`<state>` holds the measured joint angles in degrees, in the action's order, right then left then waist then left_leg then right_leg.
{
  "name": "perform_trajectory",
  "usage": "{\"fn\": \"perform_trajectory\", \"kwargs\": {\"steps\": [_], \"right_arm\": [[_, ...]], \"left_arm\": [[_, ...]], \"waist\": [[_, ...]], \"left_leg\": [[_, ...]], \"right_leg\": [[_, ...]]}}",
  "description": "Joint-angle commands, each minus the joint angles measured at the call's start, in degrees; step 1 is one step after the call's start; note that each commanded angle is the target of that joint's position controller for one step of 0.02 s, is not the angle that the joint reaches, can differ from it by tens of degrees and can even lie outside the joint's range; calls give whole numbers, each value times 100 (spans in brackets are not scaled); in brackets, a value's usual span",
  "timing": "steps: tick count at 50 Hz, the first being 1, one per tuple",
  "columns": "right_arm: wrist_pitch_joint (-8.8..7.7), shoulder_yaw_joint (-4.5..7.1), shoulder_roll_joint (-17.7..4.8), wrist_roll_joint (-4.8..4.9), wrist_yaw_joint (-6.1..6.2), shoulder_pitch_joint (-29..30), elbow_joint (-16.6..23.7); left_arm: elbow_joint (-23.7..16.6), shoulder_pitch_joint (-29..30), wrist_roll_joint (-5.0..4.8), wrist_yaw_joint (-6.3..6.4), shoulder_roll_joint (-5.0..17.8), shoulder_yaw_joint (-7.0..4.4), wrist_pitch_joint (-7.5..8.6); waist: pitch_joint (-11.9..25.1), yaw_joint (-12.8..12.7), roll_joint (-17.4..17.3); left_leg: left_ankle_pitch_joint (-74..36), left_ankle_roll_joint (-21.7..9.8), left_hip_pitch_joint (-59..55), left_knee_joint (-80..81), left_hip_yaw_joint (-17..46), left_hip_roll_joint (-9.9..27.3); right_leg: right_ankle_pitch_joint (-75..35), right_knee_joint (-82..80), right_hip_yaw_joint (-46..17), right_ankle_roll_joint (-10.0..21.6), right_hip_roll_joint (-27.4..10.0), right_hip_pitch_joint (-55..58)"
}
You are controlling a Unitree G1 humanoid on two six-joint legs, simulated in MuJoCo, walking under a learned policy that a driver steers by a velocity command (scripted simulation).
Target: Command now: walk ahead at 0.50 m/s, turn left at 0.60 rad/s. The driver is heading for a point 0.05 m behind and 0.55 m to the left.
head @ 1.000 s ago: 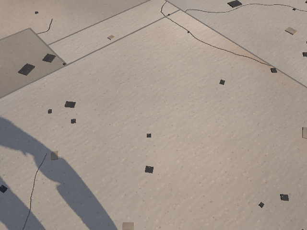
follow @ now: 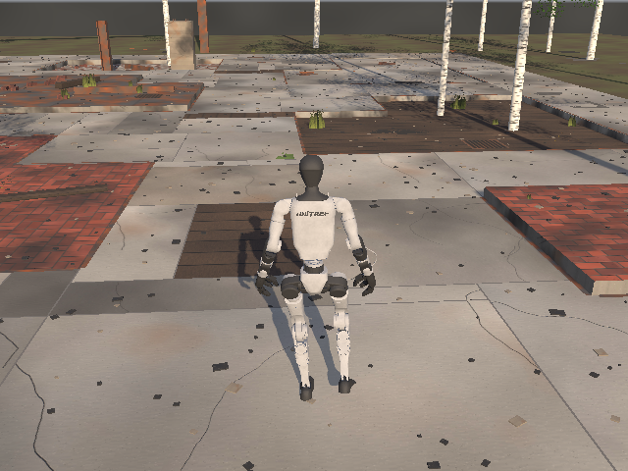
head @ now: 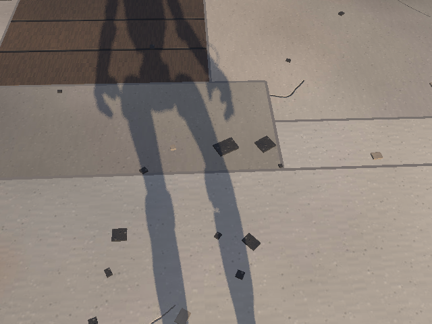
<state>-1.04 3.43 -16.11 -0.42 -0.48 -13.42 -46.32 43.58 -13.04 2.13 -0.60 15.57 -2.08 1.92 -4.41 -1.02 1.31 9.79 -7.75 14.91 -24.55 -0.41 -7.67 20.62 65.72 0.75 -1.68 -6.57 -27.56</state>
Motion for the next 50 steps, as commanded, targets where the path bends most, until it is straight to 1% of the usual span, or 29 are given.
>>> {"fn": "perform_trajectory", "kwargs": {"steps": [1, 6, 12, 14, 15, 17, 18, 19, 20, 21, 22, 23, 24, 25, 27, 29, 31, 33, 37, 41, 42, 43, 44, 45, 46, 47, 48, 49, 50], "right_arm": [[-195, 196, -777, 38, 8, -220, 260], [-220, 225, -837, 23, -12, -854, 82], [-229, 236, -887, -24, 72, -1480, -92], [-221, 253, -956, -46, 125, -1473, -89], [-207, 264, -992, -49, 152, -1349, -75], [-220, 283, -1073, -21, 143, -1062, -26], [-267, 271, -1030, 76, 98, -893, 10], [-306, 150, -546, 178, 91, -970, 248], [-228, 138, -372, 285, 168, -1868, 320], [-102, 209, -853, -9, 228, -1817, 74], [-46, 241, -871, -66, 178, -1325, 87], [5, 229, -753, -78, 124, -1101, 126], [86, 225, -668, -105, 53, -948, 163], [182, 207, -578, -115, -23, -987, 167], [266, 193, -490, -86, -103, -902, 267], [318, 157, -434, -104, -169, -649, 412], [355, 118, -421, -152, -265, -171, 613], [347, 77, -387, -164, -358, 266, 780], [259, -5, -291, -155, -424, 887, 986], [193, -10, -363, -190, -422, 1260, 1157], [168, -3, -378, -211, -414, 1185, 1162], [135, 5, -361, -246, -393, 916, 1089], [91, 62, -432, -282, -345, 310, 867], [39, 229, -840, -315, -242, -760, 534], [33, 381, -1600, -165, -132, -1132, 586], [40, 370, -1550, -22, -60, -1172, 590], [48, 276, -1223, -10, -18, -1020, 510], [29, 201, -970, -21, 0, -731, 498], [-3, 162, -855, -21, 23, -426, 560]], "left_arm": [[-233, -430, 66, -41, 511, -137, -133], [-601, 735, 34, -38, 498, -131, -146], [-976, 1708, -25, -89, 480, -65, -42], [-1060, 1761, -53, -89, 532, -57, 8], [-1013, 1539, -53, -61, 578, -69, 37], [-704, 534, -39, 74, 793, -154, 122], [-547, -243, 5, 148, 946, -205, 226], [-501, -1104, 118, 233, 1391, -287, 273], [-603, -863, 60, 190, 1734, -367, 172], [-681, -528, -103, 167, 1218, -311, 76], [-706, -201, -133, 168, 679, -146, 72], [-684, 3, -102, 157, 446, -64, 63], [-645, 46, -109, 179, 418, -40, 71], [-594, 77, -117, 182, 487, -54, 75], [-514, 4, -105, 163, 607, -95, 123], [-468, -14, -83, 141, 684, -136, 129], [-424, -64, -77, 132, 679, -155, 115], [-369, -136, -78, 123, 751, -195, 114], [-234, -390, -73, 74, 991, -317, 133], [-83, -694, -46, 45, 1151, -398, 56], [-49, -734, -60, 42, 1192, -411, 15], [-29, -689, -97, 42, 1206, -411, -30], [-31, -642, -123, 40, 1121, -378, -54], [-150, -569, -86, 19, 833, -276, -64], [-717, -212, -30, -68, 302, -129, -42], [-759, 146, 149, -55, 761, -227, -72], [-772, 279, 34, -102, 838, -253, -44], [-683, 175, -49, -138, 794, -234, 14], [-600, 45, -17, -143, 800, -246, 19]], "waist": [[540, -101, -245], [155, 294, -342], [117, 651, -442], [113, 604, -527], [98, 467, -560], [503, 23, -546], [931, -413, -371], [1854, -609, 325], [2667, -88, 1546], [2273, 76, 649], [1473, 64, 277], [1052, 127, 148], [827, 142, 409], [718, 202, 623], [821, 271, 599], [879, 292, 590], [696, 177, 624], [488, 75, 624], [321, -108, 467], [229, -297, 562], [228, -259, 578], [276, -86, 498], [517, 213, 211], [1124, 691, -758], [1197, 767, -2275], [849, 879, -1298], [447, 717, -938], [233, 452, -745], [218, 240, -667]], "left_leg": [[-1636, -922, -572, 1209, 1673, 1448], [-1047, -763, -809, 1442, 1920, 1364], [-2071, -631, -1591, 931, 2124, 1399], [-2388, -515, -1671, 724, 2269, 1463], [-2809, -366, -1577, 505, 2251, 1411], [-4221, 17, -1235, -553, 2089, 1060], [-3870, 217, -709, -1656, 1882, 711], [-1311, 390, 218, -3346, 1413, 301], [2857, 533, 1365, -4793, 851, -504], [2301, 503, 1495, -5211, 860, 115], [1934, 578, 1537, -5084, 740, 244], [1715, 651, 1568, -4850, 644, 441], [1574, 711, 1560, -4675, 593, 569], [1487, 780, 1406, -4653, 494, 552], [1298, 813, 1327, -4520, 421, 496], [986, 767, 1476, -4213, 366, 684], [545, 725, 1700, -3726, 281, 897], [200, 722, 1763, -3126, 205, 1008], [269, 638, 1387, -1990, -98, 1019], [1002, 442, 1033, -1318, -458, 920], [1155, 365, 855, -1092, -523, 845], [1043, 275, 415, -676, -605, 719], [942, 153, -500, -300, -581, 516], [1685, -126, -1802, 271, 493, 1025], [2691, -842, -2973, 1120, 3513, 2639], [2045, -1136, -2686, 1336, 3967, 2853], [1107, -1031, -2391, 1113, 3097, 2583], [187, -858, -1905, 1099, 2492, 2244], [-349, -716, -1642, 1134, 2108, 1924]], "right_leg": [[-335, -422, -75, -124, -88, -484], [-1423, -1585, -121, -215, -8, -1221], [-1796, -2652, -126, -78, 365, -1303], [-1682, -3027, -175, 25, 482, -939], [-1558, -3277, -187, 100, 581, -512], [-1436, -3718, -48, 299, 919, 1056], [-2189, -4073, -250, 461, 559, 2315], [-3328, -3805, -1480, 726, -984, 3844], [-5149, -3920, -3491, 1602, -2454, 4617], [-4976, -3913, -3318, 1617, -2129, 3853], [-5013, -4057, -2321, 1486, -1757, 3105], [-4952, -4258, -1598, 1314, -1418, 2633], [-4854, -4433, -1176, 1235, -1197, 2326], [-4871, -4588, -852, 1239, -1052, 1996], [-5138, -4675, -531, 1325, -1048, 1859], [-3854, -4947, -369, 1352, -1133, 1807], [-1986, -5346, -286, 1307, -1116, 1728], [-801, -5633, -187, 1229, -1093, 1691], [-422, -5668, 218, 1085, -1134, 1770], [-411, -5376, 457, 980, -1240, 2039], [-629, -5167, 533, 946, -1274, 2079], [-905, -4765, 731, 861, -1235, 1968], [-1442, -3890, 1054, 723, -1044, 1598], [-1509, -2037, 1503, 460, -606, 811], [1400, -265, 1425, 61, 362, -1600], [1411, 173, 317, 57, 383, -2295], [828, 51, 38, 99, 100, -2239], [313, -307, -11, 89, -16, -1858], [34, -556, -11, 49, -41, -1507]]}}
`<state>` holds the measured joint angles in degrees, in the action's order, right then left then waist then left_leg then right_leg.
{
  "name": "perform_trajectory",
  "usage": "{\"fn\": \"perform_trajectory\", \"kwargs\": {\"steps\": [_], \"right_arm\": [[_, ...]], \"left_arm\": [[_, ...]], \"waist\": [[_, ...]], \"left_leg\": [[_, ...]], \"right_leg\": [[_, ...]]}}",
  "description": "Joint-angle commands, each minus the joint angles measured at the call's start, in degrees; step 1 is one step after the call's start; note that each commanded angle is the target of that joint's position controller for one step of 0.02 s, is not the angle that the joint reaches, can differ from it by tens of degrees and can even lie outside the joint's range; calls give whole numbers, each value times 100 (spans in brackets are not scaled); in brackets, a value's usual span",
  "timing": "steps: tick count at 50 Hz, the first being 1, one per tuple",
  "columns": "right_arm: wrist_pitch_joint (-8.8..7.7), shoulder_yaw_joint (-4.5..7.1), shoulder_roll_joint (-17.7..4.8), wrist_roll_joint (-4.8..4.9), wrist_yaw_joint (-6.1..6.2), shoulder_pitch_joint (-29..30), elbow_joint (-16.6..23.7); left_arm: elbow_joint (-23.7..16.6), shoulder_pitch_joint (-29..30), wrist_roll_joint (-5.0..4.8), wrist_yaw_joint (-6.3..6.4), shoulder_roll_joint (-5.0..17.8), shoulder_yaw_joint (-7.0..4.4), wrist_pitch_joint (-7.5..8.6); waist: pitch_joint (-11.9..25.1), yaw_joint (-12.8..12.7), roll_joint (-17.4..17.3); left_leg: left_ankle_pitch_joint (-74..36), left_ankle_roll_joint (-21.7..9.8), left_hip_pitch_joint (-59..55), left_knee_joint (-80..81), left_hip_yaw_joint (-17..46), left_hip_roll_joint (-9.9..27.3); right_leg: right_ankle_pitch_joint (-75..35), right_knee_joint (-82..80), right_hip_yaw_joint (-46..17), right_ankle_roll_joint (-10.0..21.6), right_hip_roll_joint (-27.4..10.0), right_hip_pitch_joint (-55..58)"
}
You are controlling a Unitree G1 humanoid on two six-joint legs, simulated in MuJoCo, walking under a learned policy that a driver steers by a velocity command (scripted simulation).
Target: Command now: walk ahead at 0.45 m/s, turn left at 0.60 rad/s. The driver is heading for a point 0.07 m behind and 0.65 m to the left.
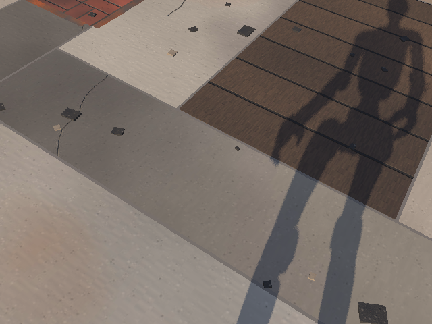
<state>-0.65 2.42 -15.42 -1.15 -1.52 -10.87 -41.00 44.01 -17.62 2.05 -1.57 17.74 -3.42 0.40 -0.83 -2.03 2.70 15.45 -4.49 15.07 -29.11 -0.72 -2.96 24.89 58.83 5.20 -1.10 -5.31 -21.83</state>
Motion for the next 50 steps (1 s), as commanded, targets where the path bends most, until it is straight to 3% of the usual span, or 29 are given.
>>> {"fn": "perform_trajectory", "kwargs": {"steps": [1, 3, 7, 10, 13, 15, 16, 17, 18, 19, 20, 21, 22, 23, 24, 27, 29, 32, 36, 39, 40, 41, 42, 43, 44, 45, 47, 50], "right_arm": [[-91, 226, -836, 68, 141, -492, 68], [-188, 229, -867, 104, 111, -525, 28], [-257, 241, -863, 86, 108, -923, -215], [-308, 234, -868, 65, 115, -1258, -416], [-341, 246, -972, 50, 147, -1378, -558], [-331, 234, -983, 35, 188, -1271, -644], [-331, 239, -1024, 36, 207, -1236, -689], [-330, 231, -1025, 66, 209, -1168, -734], [-364, 173, -849, 91, 211, -1240, -706], [-345, 76, -337, 345, 231, -2059, -648], [-303, 147, -675, 115, 280, -2063, -797], [-247, 159, -636, 34, 282, -1783, -821], [-227, 119, -583, -7, 249, -1452, -810], [-175, 112, -516, -5, 222, -1233, -790], [-98, 101, -481, -50, 192, -1214, -795], [40, 33, -278, -22, 140, -1343, -944], [83, -38, -161, -19, 148, -1163, -964], [154, -75, -234, -5, 142, -663, -904], [211, -38, -384, -19, 84, -111, -684], [182, -34, -300, -30, 81, -123, -626], [140, -18, -336, -36, 96, -209, -638], [86, 40, -581, -70, 132, -290, -616], [75, 223, -1277, -24, 184, -193, -508], [87, 284, -1221, 16, 189, -740, -660], [93, 265, -1073, 44, 216, -740, -717], [121, 248, -926, 63, 242, -445, -684], [166, 218, -741, 93, 283, 2, -546], [167, 267, -819, 98, 245, -163, -554]], "left_arm": [[-542, 303, 59, -48, 590, -112, 124], [-511, 244, 68, -54, 531, -108, 39], [-694, 936, 23, -68, 280, -13, 17], [-834, 1463, -15, -88, 183, 40, 60], [-926, 1656, -53, -75, 265, 20, 102], [-807, 1281, -28, -24, 307, -11, 160], [-649, 838, -6, 35, 376, -55, 199], [-405, 123, 20, 104, 404, -90, 269], [-251, -570, 85, 175, 637, -146, 355], [-273, -1008, 144, 192, 1422, -326, 359], [-185, -923, -126, 119, 1162, -277, 280], [-258, -316, -209, 101, 794, -167, 271], [-302, 123, -196, 93, 366, -43, 279], [-262, 287, -188, 113, 147, 43, 298], [-181, 356, -201, 138, 74, 86, 312], [20, 329, -127, 143, 208, 97, 380], [114, 439, -102, 144, 213, 135, 372], [204, 370, -99, 167, 423, 74, 260], [268, 242, -103, 238, 599, -34, -1], [275, 372, -133, 305, 659, -93, -121], [302, 329, -115, 320, 649, -109, -139], [286, 220, -89, 314, 541, -101, -157], [30, 143, -154, 301, 89, 6, -171], [-24, 626, -160, 390, 284, -26, -267], [-13, 573, -164, 394, 278, -37, -331], [25, 570, -168, 384, 244, -37, -341], [29, 577, -91, 359, 381, -82, -309], [-17, 631, -120, 325, 330, -74, -322]], "waist": [[-55, 196, -853], [108, 102, -716], [-195, 289, -663], [-282, 519, -708], [-346, 540, -701], [-381, 334, -668], [-181, 155, -646], [178, -195, -478], [714, -448, -271], [1745, -293, 1167], [1895, -171, 965], [1177, 82, 394], [654, 144, 47], [342, 185, 98], [230, 279, 235], [451, 435, 250], [467, 481, 311], [480, 274, 559], [218, 99, 420], [42, 203, 259], [40, 249, 92], [42, 229, -512], [59, 3, -1883], [44, 560, -1590], [59, 367, -1082], [3, 244, -896], [133, 114, -957], [454, 189, -771]], "left_leg": [[-1406, -986, -1498, 1621, 1882, 1256], [-2064, -1046, -1310, 1629, 1697, 1139], [-1947, -1036, -1152, 1842, 1552, 1071], [-2222, -907, -1271, 1788, 1469, 1104], [-2455, -755, -1443, 1694, 1545, 1289], [-3612, -535, -1425, 1269, 1403, 1249], [-4599, -408, -1472, 718, 1306, 1136], [-5056, -260, -1439, -211, 1098, 860], [-3923, -124, -773, -1395, 966, 543], [-598, 204, 696, -3721, 463, -409], [1505, 178, 911, -4448, 851, -667], [1297, 182, 1014, -4666, 1047, -364], [1059, 198, 1096, -4365, 924, -128], [944, 208, 1081, -4001, 839, 62], [831, 262, 878, -3689, 743, 142], [544, 379, 371, -3106, 528, 55], [374, 431, 241, -2219, 377, 159], [32, 439, 103, -1507, 144, 197], [357, 370, 256, -1233, -21, 286], [225, 190, -59, -404, -135, 229], [-86, 94, -310, 74, 45, 243], [-463, -67, -423, 811, 826, 666], [-1796, -691, -679, 1318, 2742, 1943], [-2691, -1367, -626, 1339, 3087, 2386], [-2958, -1435, -668, 1183, 2663, 2094], [-2865, -1259, -626, 1159, 2257, 1753], [-2984, -956, -842, 1056, 1857, 1291], [-3253, -974, -1104, 933, 1852, 1201]], "right_leg": [[-608, 50, -431, -80, -148, -1791], [-848, -30, -379, -181, -13, -1540], [-1500, -991, -330, -235, 2, -1684], [-2005, -1778, -292, -111, 91, -1482], [-2109, -2250, -319, 139, 196, -1140], [-1875, -2553, -258, 332, 394, -488], [-1741, -2671, -168, 425, 601, 87], [-2188, -3128, -70, 530, 720, 935], [-2888, -3144, -621, 681, 74, 2152], [-4567, -3113, -2953, 1603, -1784, 3768], [-5686, -3603, -3866, 1825, -2004, 3311], [-5305, -3652, -3049, 1780, -1816, 2548], [-5205, -3789, -2397, 1638, -1536, 2005], [-5314, -3966, -1867, 1456, -1269, 1641], [-5394, -4118, -1502, 1350, -1055, 1311], [-6022, -4168, -940, 1380, -848, 993], [-5860, -4166, -685, 1339, -726, 918], [-4827, -4150, -520, 1282, -741, 941], [-2738, -4164, -773, 1343, -1021, 845], [-2081, -3786, -767, 1171, -1053, 713], [-1983, -3497, -691, 975, -976, 617], [-1609, -2824, -392, 664, -694, 481], [-55, -1674, 326, 181, 352, -383], [1167, -587, -163, 123, 708, -693], [975, -59, -524, 96, 583, -768], [609, 52, -628, 73, 519, -833], [120, -21, -658, -1, 457, -881], [30, -183, -624, -142, 503, -796]]}}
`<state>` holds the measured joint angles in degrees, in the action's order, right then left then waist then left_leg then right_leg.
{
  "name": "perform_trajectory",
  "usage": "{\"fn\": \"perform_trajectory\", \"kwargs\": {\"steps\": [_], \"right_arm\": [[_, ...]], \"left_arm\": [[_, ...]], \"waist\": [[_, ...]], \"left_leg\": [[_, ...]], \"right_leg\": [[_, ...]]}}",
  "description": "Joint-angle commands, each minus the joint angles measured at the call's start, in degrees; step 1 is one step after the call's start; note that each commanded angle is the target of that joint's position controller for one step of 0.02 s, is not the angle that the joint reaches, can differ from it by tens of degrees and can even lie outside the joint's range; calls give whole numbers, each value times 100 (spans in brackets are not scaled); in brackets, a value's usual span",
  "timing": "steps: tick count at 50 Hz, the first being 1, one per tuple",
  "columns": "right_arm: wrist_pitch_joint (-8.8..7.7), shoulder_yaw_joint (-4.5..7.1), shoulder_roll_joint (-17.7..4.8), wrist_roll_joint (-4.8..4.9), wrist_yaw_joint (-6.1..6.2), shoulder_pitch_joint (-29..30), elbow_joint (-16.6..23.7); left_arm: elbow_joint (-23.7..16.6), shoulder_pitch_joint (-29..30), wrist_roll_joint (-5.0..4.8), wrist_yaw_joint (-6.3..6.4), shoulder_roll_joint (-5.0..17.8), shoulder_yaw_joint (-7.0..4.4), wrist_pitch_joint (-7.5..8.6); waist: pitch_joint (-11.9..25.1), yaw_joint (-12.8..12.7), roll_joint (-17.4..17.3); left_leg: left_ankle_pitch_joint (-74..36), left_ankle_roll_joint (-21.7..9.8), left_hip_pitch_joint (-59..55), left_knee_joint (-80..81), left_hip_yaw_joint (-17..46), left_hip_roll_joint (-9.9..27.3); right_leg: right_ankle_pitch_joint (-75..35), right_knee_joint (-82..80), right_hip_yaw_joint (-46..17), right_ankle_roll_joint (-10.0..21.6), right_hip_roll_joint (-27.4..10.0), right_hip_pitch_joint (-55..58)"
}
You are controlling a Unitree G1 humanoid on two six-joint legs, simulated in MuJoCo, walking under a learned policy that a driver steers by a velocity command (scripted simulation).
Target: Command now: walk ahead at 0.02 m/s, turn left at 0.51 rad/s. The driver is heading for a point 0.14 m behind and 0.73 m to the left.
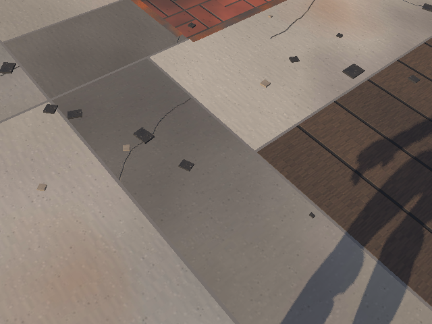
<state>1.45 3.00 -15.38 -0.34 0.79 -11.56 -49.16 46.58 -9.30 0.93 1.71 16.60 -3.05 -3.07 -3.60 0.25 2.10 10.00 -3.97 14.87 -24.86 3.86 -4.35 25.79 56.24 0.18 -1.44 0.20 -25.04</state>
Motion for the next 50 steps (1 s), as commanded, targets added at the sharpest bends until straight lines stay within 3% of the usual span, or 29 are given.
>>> {"fn": "perform_trajectory", "kwargs": {"steps": [1, 2, 5, 8, 10, 12, 13, 14, 15, 16, 17, 18, 20, 24, 27, 31, 33, 35, 36, 37, 38, 39, 40, 41, 42, 43, 45, 47, 50], "right_arm": [[-38, 239, -886, 5, 11, -177, 238], [-27, 267, -938, -11, 10, -243, 222], [26, 332, -1020, -77, -37, -422, 184], [31, 388, -1109, -124, -110, -304, 225], [18, 418, -1132, -115, -151, -36, 292], [17, 410, -971, -52, -118, 539, 470], [-38, 313, -537, -5, -82, 506, 583], [-105, 229, -326, -28, -79, 546, 737], [-141, 282, -725, -181, -118, 643, 751], [-159, 329, -819, -172, -210, 403, 611], [-161, 335, -810, -177, -289, 112, 453], [-151, 336, -777, -222, -358, -12, 358], [-127, 275, -618, -205, -454, 153, 407], [-124, 179, -451, -183, -536, 814, 631], [-151, 88, -331, -192, -594, 1291, 824], [-178, -59, -166, -209, -675, 1931, 1151], [-176, -65, -207, -234, -631, 1756, 1148], [-206, 24, -413, -237, -527, 909, 940], [-252, 122, -597, -263, -459, -8, 673], [-264, 283, -950, -304, -347, -988, 378], [-235, 415, -1522, -249, -245, -962, 464], [-175, 432, -1564, -109, -191, -1264, 560], [-162, 403, -1417, -73, -133, -986, 384], [-201, 336, -1128, -17, -111, -685, 362], [-254, 285, -947, -26, -94, -381, 401], [-296, 235, -825, -5, -76, -190, 423], [-412, 192, -750, 39, -101, -180, 420], [-468, 220, -863, 35, -124, -334, 360], [-480, 227, -890, 16, -129, -749, 252]], "left_arm": [[-322, -118, -25, 3, 409, -98, 14], [-367, -40, -33, 14, 397, -90, 2], [-506, 190, 33, -53, 461, -85, 35], [-591, 249, 34, -95, 470, -75, 146], [-534, -72, -17, -69, 419, -55, 246], [-212, -1073, -55, 32, 403, -70, 331], [-120, -1496, 12, 123, 939, -179, 381], [-245, -1293, 96, 151, 1586, -315, 396], [-283, -840, 154, 146, 1357, -285, 408], [-354, -506, 78, 114, 965, -192, 453], [-400, -308, 32, 72, 768, -144, 504], [-406, -326, 11, 55, 691, -123, 552], [-275, -693, 30, -8, 580, -114, 644], [5, -1406, 57, -111, 515, -133, 739], [128, -1548, 53, -124, 481, -118, 775], [360, -1785, 40, -85, 556, -112, 779], [460, -1782, 25, -48, 650, -111, 733], [537, -1780, 5, -6, 847, -129, 669], [519, -1721, -26, 1, 890, -120, 642], [396, -1593, -4, -25, 851, -98, 646], [-29, -1771, -26, -184, 54, 70, 682], [-255, -1093, -30, -183, 663, -75, 734], [-417, -578, -72, -199, 675, -79, 783], [-382, -672, -68, -197, 572, -27, 844], [-289, -760, 0, -190, 563, -41, 812], [-243, -965, 113, -199, 539, -36, 706], [-219, -1131, 211, -249, 442, -35, 509], [-332, -861, 210, -283, 354, -25, 421], [-648, 29, 184, -285, 360, -26, 400]], "waist": [[723, 13, -721], [708, 66, -767], [674, 239, -955], [463, 208, -984], [439, -32, -905], [310, -693, -567], [339, -761, 539], [244, -627, 1194], [-266, -275, 465], [-390, -29, 313], [-375, 112, 356], [-298, 96, 511], [-271, -59, 451], [-341, -373, 312], [-421, -468, 364], [-465, -579, 447], [-285, -397, 530], [327, 49, 626], [862, 449, 559], [1401, 906, 198], [2033, 464, -1336], [2375, 808, -718], [1426, 679, -470], [816, 397, -320], [484, 126, -134], [394, -107, -167], [423, -281, -251], [281, -257, -313], [-31, 11, -420]], "left_leg": [[-2520, -1044, -1118, 521, 1489, 1351], [-2288, -1063, -1122, 543, 1605, 1366], [1090, -1154, -886, 1056, 2178, 1259], [2109, -1144, -457, 1196, 2579, 1203], [2196, -1011, 140, 1093, 2614, 1052], [2603, -486, 1563, 485, 2179, 427], [2808, -98, 2510, -1047, 1302, -173], [2098, 67, 3177, -2354, 583, -709], [1417, 52, 3106, -2884, 723, -31], [1021, 102, 2910, -3073, 669, 90], [728, 200, 2788, -3278, 549, 138], [527, 258, 2722, -3547, 385, 164], [218, 291, 2869, -3852, 238, 299], [-125, 365, 3329, -3561, 49, 452], [-334, 378, 3184, -2763, -281, 519], [-171, 125, 2546, -1554, -973, 530], [147, -141, 1830, -1121, -1246, 263], [519, -468, 634, -950, -1405, -173], [352, -671, -591, -605, -1247, -292], [695, -923, -2091, -309, -445, 189], [1284, -1634, -3936, -114, 2531, 2151], [818, -1891, -3848, 636, 4032, 2516], [118, -1697, -3249, 747, 2874, 2220], [-692, -1551, -2326, 852, 2263, 1994], [-1286, -1368, -1665, 933, 1801, 1662], [-1666, -1319, -1176, 1011, 1479, 1411], [-1888, -1332, -757, 1138, 1252, 1200], [-1526, -1301, -434, 1331, 1186, 1048], [-1161, -1171, -455, 1523, 1333, 959]], "right_leg": [[-44, -103, -131, -131, -53, -485], [-25, -263, -143, -138, -51, -480], [28, -790, -142, -75, -13, -352], [156, -1396, -142, 39, 129, 58], [107, -2100, -137, 196, 260, 926], [-710, -3669, -86, 379, 226, 2785], [503, -4409, -1334, 514, -981, 3504], [2122, -5202, -3490, 899, -2363, 3113], [2227, -5202, -3385, 1070, -2404, 2311], [1890, -5174, -2872, 996, -2063, 2088], [1264, -5162, -2237, 870, -1731, 2120], [726, -5166, -1705, 814, -1502, 2157], [-163, -5106, -1050, 812, -1354, 2306], [-1451, -4956, -368, 842, -1357, 2781], [-2512, -4871, 101, 849, -1344, 2838], [-3780, -4656, 632, 811, -1438, 2948], [-5436, -4131, 952, 738, -1458, 3038], [-7385, -2778, 1167, 708, -1529, 3044], [-7113, -1643, 1245, 648, -1541, 2579], [-5544, -89, 1293, 498, -1420, 1437], [264, 1944, 1142, 170, -529, -1058], [405, 2719, 31, 179, -86, -1570], [-350, 2480, -193, 257, -444, -1956], [-699, 1912, -136, 273, -637, -1672], [-740, 1499, -163, 231, -772, -1306], [-685, 1292, -184, 149, -812, -923], [-628, 929, -123, -1, -816, -642], [-983, 527, -22, -115, -790, -752], [-1728, -266, 16, -213, -753, -1279]]}}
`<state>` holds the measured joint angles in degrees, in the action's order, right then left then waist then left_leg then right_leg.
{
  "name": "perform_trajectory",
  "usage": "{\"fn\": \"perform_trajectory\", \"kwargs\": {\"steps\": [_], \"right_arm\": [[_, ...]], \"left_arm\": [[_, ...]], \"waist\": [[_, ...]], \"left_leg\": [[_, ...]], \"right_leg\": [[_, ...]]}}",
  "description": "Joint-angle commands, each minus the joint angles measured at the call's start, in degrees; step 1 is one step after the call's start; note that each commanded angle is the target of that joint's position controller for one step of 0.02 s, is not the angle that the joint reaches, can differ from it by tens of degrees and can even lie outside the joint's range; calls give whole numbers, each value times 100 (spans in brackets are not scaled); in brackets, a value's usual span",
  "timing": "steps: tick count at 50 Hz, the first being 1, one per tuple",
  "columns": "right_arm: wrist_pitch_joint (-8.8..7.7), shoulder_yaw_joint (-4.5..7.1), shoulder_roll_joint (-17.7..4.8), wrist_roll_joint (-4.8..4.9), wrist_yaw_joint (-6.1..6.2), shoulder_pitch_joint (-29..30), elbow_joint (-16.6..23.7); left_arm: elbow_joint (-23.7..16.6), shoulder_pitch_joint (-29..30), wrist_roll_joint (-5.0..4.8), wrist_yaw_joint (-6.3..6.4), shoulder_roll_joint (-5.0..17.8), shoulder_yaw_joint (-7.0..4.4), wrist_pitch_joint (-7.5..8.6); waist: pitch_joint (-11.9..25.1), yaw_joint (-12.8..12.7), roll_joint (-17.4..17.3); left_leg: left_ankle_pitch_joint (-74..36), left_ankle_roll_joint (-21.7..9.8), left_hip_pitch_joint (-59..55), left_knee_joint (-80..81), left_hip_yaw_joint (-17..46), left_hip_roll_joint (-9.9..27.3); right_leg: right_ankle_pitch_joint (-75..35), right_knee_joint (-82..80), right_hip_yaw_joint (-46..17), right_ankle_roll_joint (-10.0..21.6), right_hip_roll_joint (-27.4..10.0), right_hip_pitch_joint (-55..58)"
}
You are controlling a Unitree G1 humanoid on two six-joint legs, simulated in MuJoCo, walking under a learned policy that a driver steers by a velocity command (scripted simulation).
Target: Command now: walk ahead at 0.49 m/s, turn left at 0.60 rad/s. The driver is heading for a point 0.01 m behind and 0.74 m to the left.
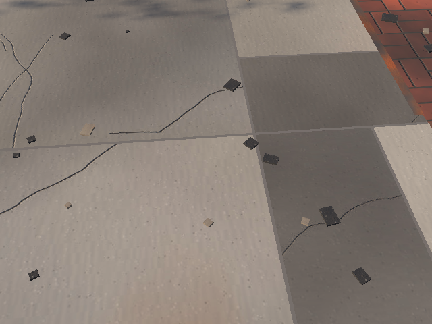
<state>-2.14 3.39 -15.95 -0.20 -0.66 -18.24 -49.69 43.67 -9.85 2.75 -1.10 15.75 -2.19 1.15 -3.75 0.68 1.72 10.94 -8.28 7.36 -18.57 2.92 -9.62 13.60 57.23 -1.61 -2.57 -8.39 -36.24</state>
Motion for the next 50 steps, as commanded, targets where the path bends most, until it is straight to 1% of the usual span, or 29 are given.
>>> {"fn": "perform_trajectory", "kwargs": {"steps": [1, 4, 8, 10, 11, 12, 13, 14, 15, 16, 17, 18, 20, 24, 29, 33, 35, 36, 38, 39, 40, 41, 42, 43, 44, 45, 46, 47, 50], "right_arm": [[-124, 188, -826, 2, 15, -223, 268], [-135, 193, -846, -2, 43, -608, 170], [-119, 199, -907, -52, 136, -976, 85], [-116, 223, -1010, -70, 195, -858, 120], [-121, 235, -1077, -75, 203, -638, 171], [-141, 251, -1154, -82, 176, -503, 204], [-179, 250, -1175, -37, 115, -381, 212], [-237, 140, -769, 16, 51, -440, 364], [-203, 41, -215, 183, 68, -1166, 501], [-131, 94, -776, -67, 122, -1001, 372], [-92, 133, -831, -110, 83, -611, 358], [-64, 115, -745, -112, 36, -382, 373], [60, 100, -585, -181, -79, -308, 385], [204, 38, -376, -192, -228, 176, 616], [158, -80, -194, -173, -355, 1229, 1014], [139, -151, -140, -194, -447, 1960, 1269], [149, -134, -209, -238, -435, 2080, 1338], [154, -115, -249, -257, -409, 2034, 1338], [129, -28, -400, -281, -337, 1428, 1183], [80, 61, -523, -303, -276, 611, 928], [66, 227, -910, -351, -168, -371, 645], [110, 377, -1560, -260, -74, -216, 764], [174, 384, -1516, -117, -11, -589, 878], [184, 356, -1361, -80, 53, -381, 698], [148, 288, -1070, -32, 72, -116, 649], [95, 240, -900, -27, 83, 152, 670], [50, 189, -762, 1, 93, 347, 697], [-6, 156, -691, 16, 72, 402, 714], [-104, 203, -828, 13, 25, 145, 613]], "left_arm": [[-431, 318, -5, -5, 442, -107, -17], [-624, 874, -27, -35, 417, -76, 10], [-924, 1535, -83, -71, 428, -14, 86], [-942, 1374, -105, -55, 522, -23, 129], [-838, 987, -120, -20, 604, -53, 151], [-645, 383, -130, 46, 771, -123, 182], [-430, -463, -119, 126, 935, -195, 247], [-372, -1356, 7, 243, 1311, -287, 293], [-419, -1306, 102, 256, 1763, -385, 249], [-452, -940, -25, 218, 1316, -349, 179], [-497, -539, -72, 203, 825, -229, 180], [-463, -321, -65, 172, 547, -158, 196], [-297, -390, -89, 173, 453, -120, 256], [-42, -695, -188, 82, 507, -165, 462], [179, -918, -175, 82, 484, -167, 458], [341, -1200, -183, 134, 696, -214, 432], [447, -1373, -182, 172, 786, -231, 360], [487, -1414, -177, 192, 854, -240, 315], [538, -1463, -164, 231, 1030, -266, 205], [500, -1405, -185, 234, 1068, -261, 151], [350, -1387, -153, 220, 987, -229, 141], [-106, -1632, -170, 73, 259, -75, 173], [-278, -860, -125, 76, 805, -184, 200], [-425, -400, -197, 56, 755, -167, 259], [-363, -487, -215, 68, 662, -117, 319], [-282, -560, -156, 78, 655, -126, 284], [-236, -763, -57, 74, 639, -122, 183], [-192, -878, -7, 56, 610, -124, 79], [-295, -616, 0, -3, 457, -105, -65]], "waist": [[-41, 56, -407], [8, 274, -440], [1, 467, -499], [43, 309, -574], [143, 84, -617], [443, -171, -597], [900, -624, -360], [1707, -916, 105], [2374, -458, 1532], [1876, -321, 791], [1033, -238, 249], [606, -172, -31], [320, -54, 339], [222, -21, 390], [22, -155, 349], [-123, -319, 328], [-135, -323, 318], [-60, -271, 349], [383, 18, 423], [852, 381, 284], [1470, 788, -218], [1980, 290, -1654], [2196, 728, -823], [1316, 605, -547], [779, 319, -333], [517, 59, -188], [491, -163, -237], [555, -260, -274], [447, -244, -272]], "left_leg": [[-1328, -685, 165, 872, 1469, 1471], [-1825, -566, -335, 661, 1559, 1469], [-2659, -504, -906, 274, 1796, 1593], [-2950, -344, -927, 63, 1923, 1663], [-3412, -197, -714, -188, 1868, 1608], [-4097, -60, -535, -776, 1815, 1479], [-4041, 81, -172, -1863, 1574, 1162], [-2421, 186, 603, -3405, 1268, 808], [2070, 390, 2308, -5025, 616, -118], [1765, 331, 2806, -5523, 585, 433], [1188, 348, 2781, -5454, 485, 681], [867, 381, 2671, -5242, 376, 876], [730, 445, 2424, -4986, 253, 1076], [340, 489, 2836, -4765, 132, 1203], [-743, 585, 3065, -3374, -238, 1277], [-892, 430, 2626, -2151, -710, 1229], [-506, 273, 2534, -1845, -851, 1122], [-207, 168, 2335, -1726, -953, 973], [375, -94, 1515, -1530, -1088, 550], [292, -266, 475, -1171, -1047, 351], [773, -533, -979, -891, -118, 907], [967, -1309, -2825, -630, 2902, 2742], [659, -1472, -2849, 64, 4073, 2950], [-114, -1301, -2291, 129, 2957, 2735], [-964, -1111, -1434, 192, 2353, 2494], [-1572, -911, -823, 254, 1902, 2169], [-1920, -843, -389, 332, 1605, 1941], [-2085, -824, -171, 388, 1456, 1820], [-1816, -832, 181, 627, 1350, 1602]], "right_leg": [[-736, -614, 185, -98, 150, -274], [-1187, -1220, 158, -42, 333, -433], [-1178, -1944, 154, 96, 611, -334], [-1002, -2388, 75, 224, 733, 282], [-772, -2606, 98, 322, 860, 995], [-503, -2679, 169, 427, 1043, 1910], [-677, -3027, 125, 576, 914, 3116], [500, -3177, -1025, 816, -264, 4497], [720, -3736, -3704, 1499, -1874, 5706], [1387, -3987, -4133, 1509, -1690, 4999], [1318, -4130, -3158, 1393, -1445, 4112], [691, -4252, -2337, 1276, -1143, 3538], [-245, -4471, -1272, 1084, -752, 2947], [-1524, -4702, -376, 1147, -751, 2967], [-2110, -4799, 681, 1044, -500, 3060], [-2324, -4770, 1100, 926, -596, 3305], [-2958, -4506, 1245, 879, -718, 3724], [-3775, -4190, 1359, 845, -744, 3906], [-5317, -2946, 1534, 809, -770, 4108], [-5153, -1796, 1644, 736, -717, 3760], [-3621, -125, 1687, 553, -583, 2680], [1758, 1860, 1492, 178, 428, 19], [1827, 2464, 340, 150, 755, -672], [1089, 2219, 99, 225, 408, -1000], [695, 1618, 128, 243, 216, -662], [624, 1211, 93, 215, 93, -254], [619, 1004, 65, 145, 55, 153], [633, 846, 69, 86, 52, 390], [236, 343, 183, -44, 113, 301]]}}
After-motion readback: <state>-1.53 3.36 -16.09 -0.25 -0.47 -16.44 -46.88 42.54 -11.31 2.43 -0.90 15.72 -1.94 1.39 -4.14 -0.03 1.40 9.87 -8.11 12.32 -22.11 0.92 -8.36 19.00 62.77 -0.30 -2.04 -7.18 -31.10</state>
